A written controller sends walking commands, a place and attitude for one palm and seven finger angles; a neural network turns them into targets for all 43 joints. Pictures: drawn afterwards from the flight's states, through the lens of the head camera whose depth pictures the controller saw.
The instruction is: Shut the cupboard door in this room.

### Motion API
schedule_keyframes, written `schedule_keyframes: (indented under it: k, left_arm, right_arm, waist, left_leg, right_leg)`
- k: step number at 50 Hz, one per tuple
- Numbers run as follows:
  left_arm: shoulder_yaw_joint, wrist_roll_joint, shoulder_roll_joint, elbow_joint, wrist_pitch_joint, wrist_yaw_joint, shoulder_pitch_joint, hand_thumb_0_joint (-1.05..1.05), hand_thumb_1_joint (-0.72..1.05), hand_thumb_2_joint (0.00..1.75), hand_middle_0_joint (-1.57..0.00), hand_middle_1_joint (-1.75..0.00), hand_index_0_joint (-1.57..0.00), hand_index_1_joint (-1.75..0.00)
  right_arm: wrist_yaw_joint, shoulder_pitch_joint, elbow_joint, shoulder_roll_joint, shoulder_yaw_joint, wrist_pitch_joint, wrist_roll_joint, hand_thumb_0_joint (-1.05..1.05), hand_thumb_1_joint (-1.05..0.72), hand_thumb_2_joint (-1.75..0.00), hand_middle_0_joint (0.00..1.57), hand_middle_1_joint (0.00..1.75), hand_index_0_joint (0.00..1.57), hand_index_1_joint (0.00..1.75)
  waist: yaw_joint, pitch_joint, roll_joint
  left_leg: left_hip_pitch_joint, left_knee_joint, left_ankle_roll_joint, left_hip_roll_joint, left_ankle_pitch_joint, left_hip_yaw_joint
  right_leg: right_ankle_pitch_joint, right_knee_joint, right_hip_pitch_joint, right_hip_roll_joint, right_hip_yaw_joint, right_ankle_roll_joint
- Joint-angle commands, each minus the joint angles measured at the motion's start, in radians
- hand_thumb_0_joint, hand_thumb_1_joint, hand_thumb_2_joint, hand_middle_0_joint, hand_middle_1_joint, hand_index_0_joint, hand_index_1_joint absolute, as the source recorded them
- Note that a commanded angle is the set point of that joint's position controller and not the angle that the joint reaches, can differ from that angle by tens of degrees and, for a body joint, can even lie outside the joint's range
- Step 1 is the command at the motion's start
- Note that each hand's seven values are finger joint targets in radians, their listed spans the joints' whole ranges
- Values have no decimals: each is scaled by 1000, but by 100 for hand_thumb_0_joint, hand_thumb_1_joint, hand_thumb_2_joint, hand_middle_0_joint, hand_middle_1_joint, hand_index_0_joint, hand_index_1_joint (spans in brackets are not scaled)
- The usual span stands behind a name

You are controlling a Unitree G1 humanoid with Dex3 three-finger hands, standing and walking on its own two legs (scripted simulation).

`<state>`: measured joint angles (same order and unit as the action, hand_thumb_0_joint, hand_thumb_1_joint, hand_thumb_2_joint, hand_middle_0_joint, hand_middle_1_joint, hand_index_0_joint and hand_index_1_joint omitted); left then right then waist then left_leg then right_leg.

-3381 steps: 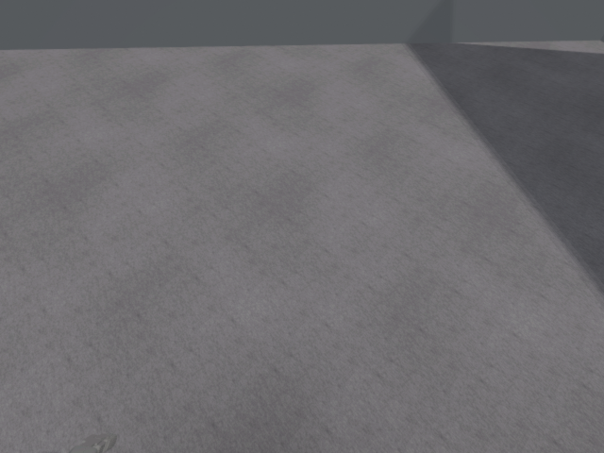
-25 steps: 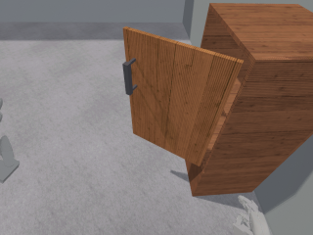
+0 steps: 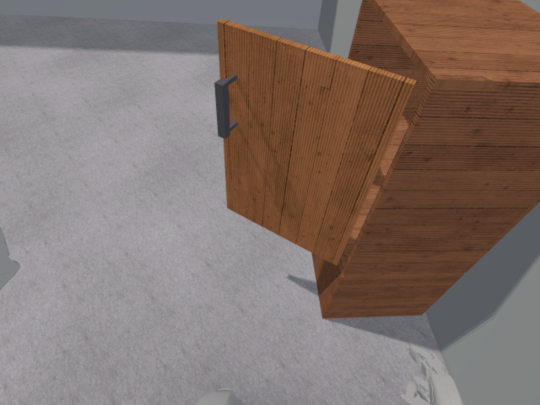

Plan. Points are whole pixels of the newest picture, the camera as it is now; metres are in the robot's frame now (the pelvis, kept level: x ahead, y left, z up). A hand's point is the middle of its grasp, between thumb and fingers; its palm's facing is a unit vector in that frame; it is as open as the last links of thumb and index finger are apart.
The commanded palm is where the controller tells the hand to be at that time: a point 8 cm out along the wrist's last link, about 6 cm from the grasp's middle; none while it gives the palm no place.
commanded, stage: step back with the hand held close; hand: left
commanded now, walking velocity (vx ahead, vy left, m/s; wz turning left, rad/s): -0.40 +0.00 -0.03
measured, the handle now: (228, 106) +0.72 +0.14 +0.04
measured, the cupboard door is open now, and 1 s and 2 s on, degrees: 56 56 56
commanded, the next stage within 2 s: stop stepping back and stand still in 0.42 s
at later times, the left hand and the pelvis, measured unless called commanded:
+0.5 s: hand out of the picture +0.13 +0.29 +0.19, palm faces +0.45 -0.80 -0.38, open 7.4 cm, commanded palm +0.08 +0.31 +0.20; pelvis -0.07 +0.02 +0.02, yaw -2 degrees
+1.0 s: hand out of the picture +0.08 +0.30 +0.19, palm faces +0.40 -0.87 -0.30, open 7.4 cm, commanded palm +0.00 +0.33 +0.20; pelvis -0.16 +0.04 +0.00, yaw -4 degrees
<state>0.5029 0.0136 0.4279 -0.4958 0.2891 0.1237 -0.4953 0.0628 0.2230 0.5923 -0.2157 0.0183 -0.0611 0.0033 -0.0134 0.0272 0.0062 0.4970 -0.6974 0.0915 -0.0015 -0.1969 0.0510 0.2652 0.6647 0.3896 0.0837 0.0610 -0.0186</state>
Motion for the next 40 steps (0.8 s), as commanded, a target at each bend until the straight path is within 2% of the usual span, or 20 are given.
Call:
schedule_keyframes:
  k: [1, 4, 7, 10, 11, 12, 13, 15, 17, 21, 25, 26, 28, 29, 30, 31, 34, 35, 38, 40]
  left_arm:
    - [90, 13, 166, -242, 64, 11, 29, 0, 90, 90, -20, -30, -20, -30]
    - [106, 13, 205, -242, 55, 29, 27, 0, 90, 90, -20, -30, -20, -30]
    - [75, 17, 211, -244, 46, 54, 16, 0, 90, 90, -20, -30, -20, -30]
    - [89, 19, 214, -227, 37, 63, -13, 0, 90, 90, -20, -30, -20, -30]
    - [79, 18, 203, -262, 46, 60, 5, 0, 90, 90, -20, -30, -20, -30]
    - [96, 14, 213, -278, 57, 58, 20, 0, 90, 90, -20, -30, -20, -30]
    - [123, 12, 216, -249, 65, 51, 1, 0, 90, 90, -20, -30, -20, -30]
    - [149, 3, 212, -212, 59, 33, -13, 0, 90, 90, -20, -30, -20, -30]
    - [93, 20, 158, -225, 48, 23, -1, 0, 90, 90, -20, -30, -20, -30]
    - [-2, 41, 121, -259, 37, 18, 32, 0, 90, 90, -20, -30, -20, -30]
    - [9, 38, 164, -284, 40, 14, 96, 0, 90, 90, -20, -30, -20, -30]
    - [30, 40, 188, -297, 47, 11, 111, 0, 90, 90, -20, -30, -20, -30]
    - [101, 53, 231, -291, 41, 12, 13, 0, 90, 90, -20, -30, -20, -30]
    - [154, 62, 272, -308, 31, 18, -59, 0, 90, 90, -20, -30, -20, -30]
    - [106, 75, 221, -314, 21, 12, -82, 0, 90, 90, -20, -30, -20, -30]
    - [134, 82, 256, -328, 9, 15, -105, 0, 90, 90, -20, -30, -20, -30]
    - [190, 92, 283, -275, -50, 31, -188, 0, 90, 90, -20, -30, -20, -30]
    - [127, 87, 229, -258, -60, 33, -138, 0, 90, 90, -20, -30, -20, -30]
    - [60, 56, 206, -144, -64, 53, 65, 0, 90, 90, -20, -30, -20, -30]
    - [19, 35, 198, -103, -64, 54, 203, 0, 90, 90, -20, -30, -20, -30]
  right_arm:
    - [10, -99, -160, -148, 64, -62, -2, 0, -90, -90, 20, 30, 20, 30]
    - [1, -75, -145, -124, 69, -48, 9, 0, -90, -90, 20, 30, 20, 30]
    - [-12, -59, -124, -93, 62, -21, 3, 0, -90, -90, 20, 30, 20, 30]
    - [2, -60, -120, -91, 53, -6, 3, 0, -90, -90, 20, 30, 20, 30]
    - [10, -76, -129, -116, 55, -13, 2, 0, -90, -90, 20, 30, 20, 30]
    - [22, -89, -138, -139, 59, -25, 2, 0, -90, -90, 20, 30, 20, 30]
    - [27, -95, -139, -136, 66, -44, -3, 0, -90, -90, 20, 30, 20, 30]
    - [31, -106, -139, -142, 77, -69, 10, 0, -90, -90, 20, 30, 20, 30]
    - [18, -99, -118, -131, 77, -83, 13, 0, -90, -90, 20, 30, 20, 30]
    - [3, -93, -70, -120, 50, -121, 18, 0, -90, -90, 20, 30, 20, 30]
    - [-2, -86, -34, -118, 47, -108, 28, 0, -90, -90, 20, 30, 20, 30]
    - [-1, -97, -42, -120, 52, -104, 24, 0, -90, -90, 20, 30, 20, 30]
    - [3, -116, -87, -117, 51, -102, 12, 0, -90, -90, 20, 30, 20, 30]
    - [-3, -99, -101, -98, 48, -91, 12, 0, -90, -90, 20, 30, 20, 30]
    - [-3, -89, -122, -72, 42, -79, -5, 0, -90, -90, 20, 30, 20, 30]
    - [1, -100, -135, -85, 42, -68, -15, 0, -90, -90, 20, 30, 20, 30]
    - [19, -104, -134, -95, 24, -36, 6, 0, -90, -90, 20, 30, 20, 30]
    - [24, -94, -126, -90, 18, -28, 5, 0, -90, -90, 20, 30, 20, 30]
    - [42, -79, -90, -120, 25, -36, -2, 0, -90, -90, 20, 30, 20, 30]
    - [53, -68, -74, -135, 29, -49, -8, 0, -90, -90, 20, 30, 20, 30]
  waist:
    - [8, -153, 77]
    - [-2, -126, -45]
    - [-18, -164, -170]
    - [-25, -121, -76]
    - [-23, -102, 55]
    - [-18, -108, 179]
    - [-11, -155, 269]
    - [2, -148, 263]
    - [11, -132, 155]
    - [10, -168, 192]
    - [16, -265, 209]
    - [19, -291, 202]
    - [39, -333, 219]
    - [41, -395, 143]
    - [20, -385, 38]
    - [9, -348, -54]
    - [-4, -217, -21]
    - [-21, -133, -31]
    - [-41, 66, -95]
    - [-54, 131, -61]
  left_leg:
    - [245, 312, 12, 160, -459, -211]
    - [79, 69, -59, 48, -350, -127]
    - [-159, -161, -93, -6, -192, -90]
    - [-168, 114, -71, 32, -169, -125]
    - [-110, 259, -42, 76, -176, -178]
    - [43, 375, -1, 164, -206, -271]
    - [204, 510, 39, 275, -445, -354]
    - [356, 598, 83, 372, -579, -436]
    - [150, 500, 64, 333, -356, -338]
    - [-197, 487, 10, 285, -119, -282]
    - [-391, 379, -54, 246, 277, -188]
    - [-424, 354, -68, 228, 300, -141]
    - [-379, 352, -85, 170, 61, -69]
    - [-402, 288, -101, 118, 43, -37]
    - [-434, 196, -117, 59, 52, 13]
    - [-466, 105, -112, 42, 8, 6]
    - [-374, 35, -117, 39, -56, -34]
    - [-335, 20, -116, 39, -67, -48]
    - [-301, -73, -109, 50, -97, -91]
    - [-311, -15, -100, 67, -138, -132]
  right_leg:
    - [-67, -18, -315, -76, 141, 39]
    - [137, -281, -39, -255, 360, 125]
    - [70, -398, 135, -371, 338, 175]
    - [8, -300, 112, -267, 197, 109]
    - [14, -221, 66, -164, 118, 65]
    - [-57, -87, -95, -58, 35, 16]
    - [-36, 97, -278, 3, -19, -7]
    - [70, 341, -372, 35, -7, -10]
    - [154, 255, -216, 13, -9, -2]
    - [215, -63, -89, -5, -48, 2]
    - [5, -346, -126, -27, -48, 17]
    - [-31, -352, -126, -32, -51, 17]
    - [-10, -347, -200, -43, -85, 28]
    - [-65, -358, -214, -101, -44, 56]
    - [-98, -347, -150, -146, -37, 76]
    - [-39, -362, -36, -184, 0, 81]
    - [234, -400, 81, -229, 62, 144]
    - [283, -413, 113, -240, 66, 151]
    - [411, -440, 273, -264, 70, 148]
    - [405, -341, 308, -223, 4, 120]
